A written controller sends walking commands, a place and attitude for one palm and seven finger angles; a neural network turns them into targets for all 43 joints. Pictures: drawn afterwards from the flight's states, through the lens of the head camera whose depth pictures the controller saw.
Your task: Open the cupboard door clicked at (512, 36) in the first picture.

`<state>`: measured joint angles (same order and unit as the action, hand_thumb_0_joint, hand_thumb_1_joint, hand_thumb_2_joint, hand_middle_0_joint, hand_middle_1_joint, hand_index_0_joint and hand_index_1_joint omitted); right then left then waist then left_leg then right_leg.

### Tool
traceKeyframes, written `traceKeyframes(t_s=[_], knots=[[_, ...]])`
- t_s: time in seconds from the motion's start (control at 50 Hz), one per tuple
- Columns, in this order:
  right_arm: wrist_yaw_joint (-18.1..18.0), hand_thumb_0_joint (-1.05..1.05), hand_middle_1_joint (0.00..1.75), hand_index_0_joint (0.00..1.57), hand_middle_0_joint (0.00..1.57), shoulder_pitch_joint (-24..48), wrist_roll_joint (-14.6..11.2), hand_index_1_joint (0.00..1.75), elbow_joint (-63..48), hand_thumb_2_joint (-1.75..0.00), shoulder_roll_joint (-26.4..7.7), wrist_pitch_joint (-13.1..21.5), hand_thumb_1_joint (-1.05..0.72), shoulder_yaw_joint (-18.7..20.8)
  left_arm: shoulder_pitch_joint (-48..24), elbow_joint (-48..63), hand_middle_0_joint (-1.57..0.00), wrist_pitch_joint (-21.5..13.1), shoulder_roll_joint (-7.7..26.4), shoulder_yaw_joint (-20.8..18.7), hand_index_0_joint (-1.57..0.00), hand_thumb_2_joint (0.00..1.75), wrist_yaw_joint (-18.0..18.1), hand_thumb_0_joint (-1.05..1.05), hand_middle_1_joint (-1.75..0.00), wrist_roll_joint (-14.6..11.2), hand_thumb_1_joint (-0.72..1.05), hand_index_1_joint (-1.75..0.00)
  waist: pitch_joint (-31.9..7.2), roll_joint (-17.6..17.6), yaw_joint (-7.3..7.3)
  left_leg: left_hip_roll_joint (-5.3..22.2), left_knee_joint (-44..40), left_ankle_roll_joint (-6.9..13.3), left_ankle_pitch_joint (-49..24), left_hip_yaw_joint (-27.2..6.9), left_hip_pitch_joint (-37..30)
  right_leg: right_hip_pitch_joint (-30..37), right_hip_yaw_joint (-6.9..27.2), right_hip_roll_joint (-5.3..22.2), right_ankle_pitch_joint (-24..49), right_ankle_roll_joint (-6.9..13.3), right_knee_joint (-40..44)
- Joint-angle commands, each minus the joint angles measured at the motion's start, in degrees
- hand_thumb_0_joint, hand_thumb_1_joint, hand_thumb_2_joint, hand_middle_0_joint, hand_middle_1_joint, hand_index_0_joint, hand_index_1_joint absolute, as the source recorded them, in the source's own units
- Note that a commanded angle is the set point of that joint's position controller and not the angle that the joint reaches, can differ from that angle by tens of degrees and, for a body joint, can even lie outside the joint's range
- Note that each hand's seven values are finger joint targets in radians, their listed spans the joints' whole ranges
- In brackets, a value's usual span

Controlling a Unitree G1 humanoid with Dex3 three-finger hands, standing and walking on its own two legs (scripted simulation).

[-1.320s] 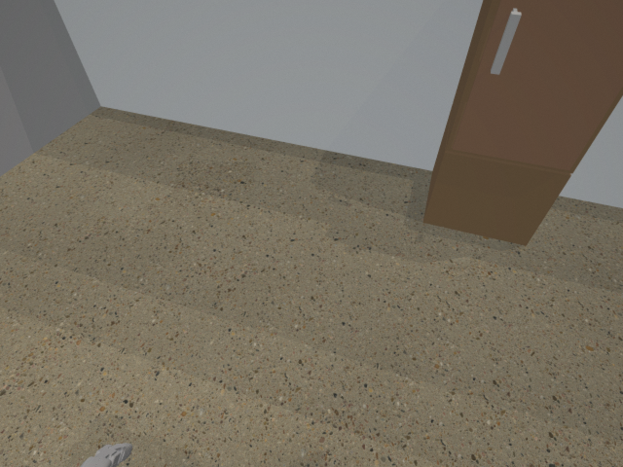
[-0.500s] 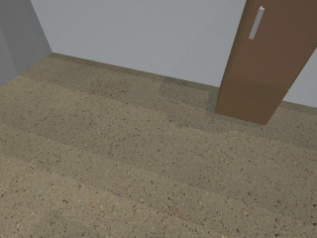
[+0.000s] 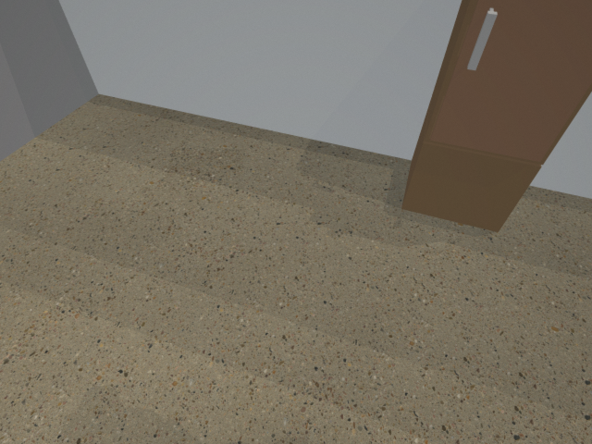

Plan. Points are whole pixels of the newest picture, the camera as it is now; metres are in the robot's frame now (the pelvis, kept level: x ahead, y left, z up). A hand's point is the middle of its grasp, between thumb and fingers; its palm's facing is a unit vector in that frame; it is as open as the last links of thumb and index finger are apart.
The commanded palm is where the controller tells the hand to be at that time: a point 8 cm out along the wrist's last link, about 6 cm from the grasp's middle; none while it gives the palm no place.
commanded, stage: look at it before walking up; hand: left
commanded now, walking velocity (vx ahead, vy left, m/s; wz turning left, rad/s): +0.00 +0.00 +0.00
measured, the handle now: (481, 39) +1.24 -0.49 +0.05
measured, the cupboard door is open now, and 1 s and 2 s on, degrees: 0 0 0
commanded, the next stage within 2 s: walk to a spot facing it in 0.12 s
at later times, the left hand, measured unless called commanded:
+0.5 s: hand out of the picture +0.07 +0.22 -0.17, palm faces -0.11 -0.95 -0.29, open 7.4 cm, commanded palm none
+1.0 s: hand out of the picture +0.09 +0.19 -0.17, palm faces -0.27 -0.93 -0.25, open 7.4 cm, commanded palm none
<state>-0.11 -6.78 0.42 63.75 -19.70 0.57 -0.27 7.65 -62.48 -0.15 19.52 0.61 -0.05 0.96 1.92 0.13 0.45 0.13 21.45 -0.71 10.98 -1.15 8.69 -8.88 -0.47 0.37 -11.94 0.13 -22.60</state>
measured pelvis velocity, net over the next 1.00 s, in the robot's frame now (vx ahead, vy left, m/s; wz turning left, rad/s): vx -0.01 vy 0.00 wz -0.35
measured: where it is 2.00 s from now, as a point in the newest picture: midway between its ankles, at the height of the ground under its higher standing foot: (351, 435)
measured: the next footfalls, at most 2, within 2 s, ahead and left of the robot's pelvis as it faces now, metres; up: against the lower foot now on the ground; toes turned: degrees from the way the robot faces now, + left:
left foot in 1.10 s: +0.05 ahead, +0.12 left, +0.00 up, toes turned -24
right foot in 1.64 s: +0.18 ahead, -0.20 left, +0.00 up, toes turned -52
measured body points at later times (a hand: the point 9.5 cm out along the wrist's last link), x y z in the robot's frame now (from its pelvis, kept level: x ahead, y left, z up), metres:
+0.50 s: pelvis +0.00 +0.00 -0.01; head +0.02 -0.01 +0.44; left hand +0.08 +0.27 -0.15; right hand +0.06 -0.28 -0.15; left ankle +0.01 +0.13 -0.75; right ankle +0.00 -0.12 -0.74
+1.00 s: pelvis -0.01 +0.00 -0.01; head +0.03 -0.01 +0.44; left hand +0.10 +0.23 -0.15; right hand +0.01 -0.29 -0.14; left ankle +0.00 +0.15 -0.70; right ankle +0.00 -0.10 -0.75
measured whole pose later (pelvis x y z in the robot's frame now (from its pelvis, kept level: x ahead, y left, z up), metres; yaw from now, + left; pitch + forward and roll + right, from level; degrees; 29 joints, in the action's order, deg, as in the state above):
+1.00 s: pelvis -0.01 +0.00 -0.01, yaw -20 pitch +3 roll +0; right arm -1.3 -6.4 0.8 53.5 -14.7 -2.5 3.4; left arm 15.5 -52.9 1.8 12.4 -3.0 0.1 1.6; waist 2.2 0.1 3.0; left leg 1.4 51.3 -4.0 23.0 -1.5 23.0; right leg -18.6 9.6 -6.2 -9.0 2.3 -25.5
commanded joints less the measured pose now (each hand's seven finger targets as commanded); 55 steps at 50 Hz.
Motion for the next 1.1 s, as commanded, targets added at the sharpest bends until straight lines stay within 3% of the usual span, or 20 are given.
traceKeyframes(t_s=[0.0, 0.22, 0.3, 0.36, 0.48, 0.52, 0.56, 0.58, 0.6, 0.62, 0.64, 0.66, 0.68, 0.72, 0.84, 0.96, 1.0, 1.04, 1.06, 1.08], knots=[[-0.6, 0.0, 0.3, 0.2, 0.2, 3.1, 0.0, 0.3, -3.7, -0.9, -11.6, 1.3, -0.9, 2.3, -2.3, 3.6, -0.2, -1.3, 11.9, -2.7, -0.2, 0.9, 0.6, 0.0, -0.3, -0.3, 0.9, -0.3, -3.5, -0.7, -0.32, 6.4, -3.3, 2.2, -6.3, -5.2, -0.8, 0.3, 6.2, 6.6, 4.8, 1.6, 4.7], [-0.7, 0.0, 0.3, 0.2, 0.2, 3.2, 0.1, 0.3, -3.6, -0.9, -11.8, 1.3, -0.9, 2.4, -2.4, 3.7, -0.2, -1.3, 12.1, -2.7, -0.2, 0.9, 0.5, 0.0, -0.3, -0.3, 0.9, -0.3, -3.5, -0.7, -0.37, 6.7, -3.1, 2.0, -6.6, -4.4, -1.9, -0.2, 6.9, 6.5, 6.2, 1.7, 4.9], [-1.2, 0.0, 0.3, 0.2, 0.2, -1.0, 0.2, 0.3, -4.0, -0.9, -4.5, -0.1, -0.9, 1.7, 1.1, 4.3, -0.2, 0.9, 5.7, -2.1, -0.2, 0.9, 0.8, 0.0, -0.3, -0.3, 0.9, -0.3, -3.0, -1.1, -0.71, 7.2, 1.3, 0.8, -7.2, -0.5, -1.7, -3.5, 8.2, 6.0, 12.2, 1.1, 0.5], [-1.6, 0.0, 0.3, 0.2, 0.2, -2.1, 0.3, 0.3, -6.0, -0.9, -5.6, -0.8, -0.9, 2.8, 2.1, 6.3, -0.2, 1.9, 6.0, -2.9, -0.2, 0.9, 0.6, 0.0, -0.3, 0.0, 0.9, -0.3, -2.8, -0.8, -0.82, 8.3, 3.2, 1.1, -5.6, 0.2, -1.1, -6.8, 8.9, 4.9, 12.9, 1.3, -3.1], [-1.8, 0.0, 0.3, 0.2, 0.2, -0.7, 0.3, 0.3, -10.3, -0.9, -6.8, -1.2, -0.9, 4.8, 4.2, 10.2, -0.2, 2.6, 4.2, -4.0, -0.2, 0.9, -0.3, 0.0, -0.3, 0.2, 0.9, -0.3, -3.4, 5.2, -0.18, 14.7, 2.5, 4.5, -1.8, -2.3, 2.1, -11.5, 6.1, 0.4, 6.3, 0.3, -15.9], [-1.6, 0.0, 0.3, 0.2, 0.2, 1.3, 0.4, 0.3, -11.5, -0.9, -6.9, -0.9, -0.9, 5.3, 6.4, 10.7, -0.2, 2.9, 2.5, -4.4, -0.2, 0.9, -0.6, 0.0, -0.3, 0.2, 0.9, -0.3, -3.9, 10.0, 1.19, 18.9, 1.6, 7.4, -6.0, -3.5, 4.4, -10.9, 2.3, -0.8, -8.3, -0.6, -24.1], [-1.5, 0.0, 0.3, 0.2, 0.2, 3.3, 0.4, 0.3, -13.0, -0.9, -6.5, -0.9, -0.9, 5.6, 9.6, 11.0, -0.2, 2.8, 2.0, -4.9, -0.2, 0.9, -0.8, 0.0, -0.3, 0.1, 0.9, -0.3, -4.5, 10.0, 2.78, 19.8, 5.8, 7.7, -8.6, -1.1, 7.0, -7.4, 1.7, 1.0, -11.9, -0.6, -23.2], [-1.5, 0.0, 0.3, 0.2, 0.2, 4.2, 0.5, 0.3, -13.7, -0.9, -6.0, -1.1, -0.9, 5.7, 11.6, 10.6, -0.2, 2.5, 2.2, -5.3, -0.2, 0.9, -0.9, 0.0, -0.3, 0.3, 0.9, -0.3, -3.6, 6.8, 4.21, 17.2, 12.8, 5.4, -6.7, 1.9, 11.0, -3.6, 2.8, 1.4, -6.4, -0.2, -16.3], [-1.3, 0.0, 0.3, 0.2, 0.2, 3.2, 0.3, 0.3, -14.3, -0.9, -2.9, -1.8, -0.9, 5.4, 13.1, 10.9, -0.2, 1.7, 6.1, -6.2, -0.2, 0.9, -0.5, 0.0, -0.3, 1.1, 0.9, -0.3, -2.8, -9.1, 4.68, 8.6, 28.8, -0.1, 5.0, 8.5, 17.3, -1.8, 16.4, 8.5, 4.4, 2.5, -3.1], [-1.2, 0.0, 0.3, 0.2, 0.2, 3.5, 0.2, 0.3, -16.3, -0.9, 1.0, -1.9, -0.9, 4.6, 13.7, 11.4, -0.2, 1.2, 10.5, -6.8, -0.2, 0.9, 0.3, 0.0, -0.3, 1.0, 0.9, -0.3, -1.3, -20.7, 4.16, 0.5, 41.7, -2.6, 23.5, 5.9, 26.6, -3.2, 36.5, 19.6, 15.5, 7.7, 5.8], [-1.4, 0.0, 0.3, 0.2, 0.2, 3.7, 0.1, 0.3, -15.8, -0.9, -0.9, -2.5, -0.9, 4.9, 13.3, 11.8, -0.2, 1.5, 9.8, -6.9, -0.2, 0.9, 1.0, 0.0, -0.3, 0.4, 0.9, -0.3, -1.6, -15.4, 4.26, 1.7, 45.5, -1.7, 21.4, -1.6, 24.2, -5.4, 36.1, 18.7, 8.1, 8.4, 8.8], [-1.2, 0.0, 0.3, 0.2, 0.2, 3.5, 0.1, 0.3, -15.6, -0.9, -1.2, -2.6, -0.9, 5.1, 10.4, 12.5, -0.2, 1.4, 8.3, -6.9, -0.2, 0.9, 1.3, 0.0, -0.3, 0.3, 0.9, -0.3, 0.4, -14.9, 2.96, 3.2, 46.3, -1.5, 17.7, -2.1, 24.9, -7.7, 34.7, 16.5, 2.7, 7.6, 9.8], [-1.1, 0.0, 0.3, 0.2, 0.2, 2.5, 0.2, 0.3, -14.5, -0.9, -1.1, -2.3, -0.9, 5.3, 7.4, 13.4, -0.2, 1.4, 6.6, -6.5, -0.2, 0.9, 1.1, 0.0, -0.3, 0.2, 0.9, -0.3, 0.3, -9.3, 1.34, 3.9, 46.7, -1.6, 13.6, -2.5, 24.8, -6.8, 30.7, 14.2, 1.9, 7.9, 7.4], [-0.8, 0.0, 0.3, 0.2, 0.2, 0.4, 0.4, 0.3, -13.5, -0.9, -0.4, -2.2, -0.9, 5.2, 6.1, 14.1, -0.2, 1.0, 4.8, -6.0, -0.2, 0.9, 0.8, 0.0, -0.3, 0.0, 0.9, -0.3, -3.0, -6.3, 0.15, 3.5, 44.7, -2.4, 9.6, -1.2, 22.0, -5.0, 24.9, 10.6, 5.5, 7.9, 4.9], [-1.6, 0.0, 0.3, 0.2, 0.2, 1.9, 0.4, 0.3, -14.4, -0.9, 0.6, -2.2, -0.9, 5.0, 10.8, 12.9, -0.2, 0.8, 4.1, -6.6, -0.2, 0.9, 1.0, 0.0, -0.3, 0.0, 0.9, -0.3, -7.7, -6.6, 1.96, 2.0, 38.7, -3.5, 10.1, -1.3, 23.7, 4.9, 25.4, 9.1, 15.7, 8.1, 2.7], [-1.1, 0.0, 0.3, 0.2, 0.2, 3.0, 0.3, 0.3, -16.2, -0.9, 0.7, -0.9, -0.9, 4.6, 10.6, 12.9, -0.2, 0.9, 4.7, -7.1, -0.2, 0.9, 0.5, 0.0, -0.3, 0.7, 0.9, -0.3, -5.9, -10.1, 3.15, 1.2, 24.0, -2.7, 14.7, 0.0, 17.5, 0.4, 30.6, 8.2, -6.7, 10.6, 7.1], [-1.0, 0.0, 0.3, 0.2, 0.2, -0.2, 0.0, 0.3, -15.9, -0.9, 1.0, -0.1, -0.9, 4.5, 8.1, 14.1, -0.2, 1.0, 5.5, -7.3, -0.2, 0.9, 0.3, 0.0, -0.3, 0.8, 0.9, -0.3, -5.7, -11.1, 1.98, 0.0, 15.3, -1.4, 15.9, 0.4, 9.7, -5.3, 31.3, 7.3, -9.6, 10.3, 6.9], [-1.4, 0.0, 0.3, 0.2, 0.2, -8.0, -0.2, 0.3, -13.5, -0.9, 0.3, 0.7, -0.9, 4.8, 4.3, 15.1, -0.2, 1.2, 4.8, -7.2, -0.2, 0.9, -0.1, 0.0, -0.3, 0.4, 0.9, -0.3, -6.4, -8.7, -1.97, -1.2, 1.7, -0.1, 8.4, 1.8, -7.6, -17.3, 27.2, 2.3, -15.0, 6.2, 2.9], [-1.9, 0.0, 0.3, 0.2, 0.2, -12.7, -0.2, 0.3, -12.3, -0.9, -2.7, 1.1, -0.9, 5.5, 3.4, 15.8, -0.2, 1.1, 2.3, -6.5, -0.2, 0.9, -0.5, 0.0, -0.3, 0.2, 0.9, -0.3, -7.6, 0.0, -4.68, 5.3, -3.6, 1.0, 11.3, -2.4, -19.2, -27.2, 20.9, -2.1, -19.1, 3.3, -4.9], [-2.2, 0.0, 0.3, 0.2, 0.2, -14.7, 0.7, 0.3, -12.4, -0.9, -8.5, 1.3, -0.9, 6.6, 2.6, 17.2, -0.2, 1.0, -1.6, -6.0, -0.2, 0.9, -1.2, 0.0, -0.3, -0.4, 0.9, -0.3, -5.5, 17.6, -6.13, 21.5, -12.0, 4.5, 26.6, -22.5, -22.0, -39.0, 10.5, -8.5, -22.1, 0.4, -21.5]])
